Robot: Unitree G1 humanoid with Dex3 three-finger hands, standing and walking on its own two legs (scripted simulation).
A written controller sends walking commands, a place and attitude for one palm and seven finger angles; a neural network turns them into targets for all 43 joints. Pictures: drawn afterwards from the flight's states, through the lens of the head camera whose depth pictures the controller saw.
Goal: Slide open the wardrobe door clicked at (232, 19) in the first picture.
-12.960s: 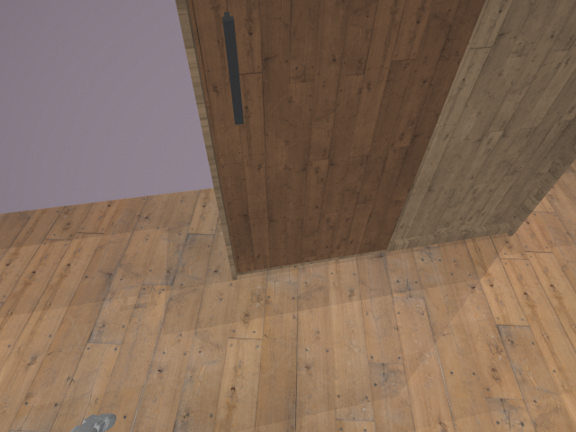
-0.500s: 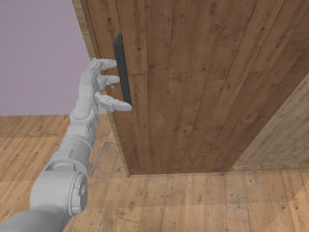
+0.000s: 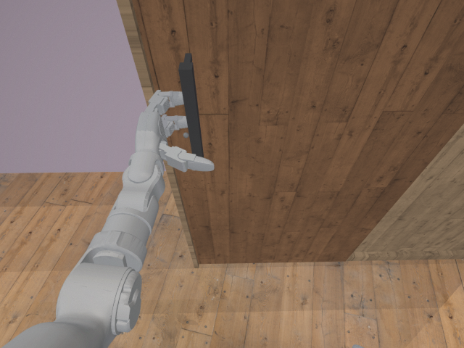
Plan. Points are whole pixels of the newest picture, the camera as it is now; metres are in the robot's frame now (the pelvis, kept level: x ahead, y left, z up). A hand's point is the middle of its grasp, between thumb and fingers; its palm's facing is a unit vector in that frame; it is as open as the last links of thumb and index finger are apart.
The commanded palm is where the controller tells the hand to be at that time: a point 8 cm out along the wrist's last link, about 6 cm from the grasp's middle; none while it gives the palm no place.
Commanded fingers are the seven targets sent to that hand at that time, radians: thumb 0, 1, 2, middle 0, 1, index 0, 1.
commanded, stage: slide the fingers in behind the handle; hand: left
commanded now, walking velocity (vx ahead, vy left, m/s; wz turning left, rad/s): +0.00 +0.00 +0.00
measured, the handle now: (194, 115) +0.50 +0.07 +0.13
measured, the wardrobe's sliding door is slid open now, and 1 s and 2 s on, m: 0.00 0.00 0.00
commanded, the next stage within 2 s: grip the handle and tug to test in 1.08 s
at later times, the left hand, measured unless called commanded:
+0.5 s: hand (204, 136) +0.44 +0.05 +0.13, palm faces -0.03 -1.00 -0.01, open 14.0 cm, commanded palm +0.42 +0.11 +0.13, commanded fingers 0.00 -0.50 0.30 -0.30 -1.20 -0.30 -1.20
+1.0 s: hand (200, 134) +0.45 +0.05 +0.13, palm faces -0.02 -1.00 +0.00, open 13.9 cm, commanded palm +0.42 +0.11 +0.13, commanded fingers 0.00 -0.50 0.30 -0.30 -1.20 -0.30 -1.20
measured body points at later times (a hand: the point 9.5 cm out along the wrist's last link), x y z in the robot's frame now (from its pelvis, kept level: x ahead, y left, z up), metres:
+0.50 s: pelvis +0.00 -0.01 +0.00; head +0.04 -0.02 +0.45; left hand +0.44 +0.10 +0.13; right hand +0.09 -0.25 -0.12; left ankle -0.01 +0.10 -0.72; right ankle +0.02 -0.10 -0.72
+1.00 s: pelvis +0.00 -0.01 +0.00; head +0.04 -0.02 +0.45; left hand +0.44 +0.11 +0.13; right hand +0.07 -0.26 -0.12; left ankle -0.01 +0.10 -0.72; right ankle +0.02 -0.10 -0.72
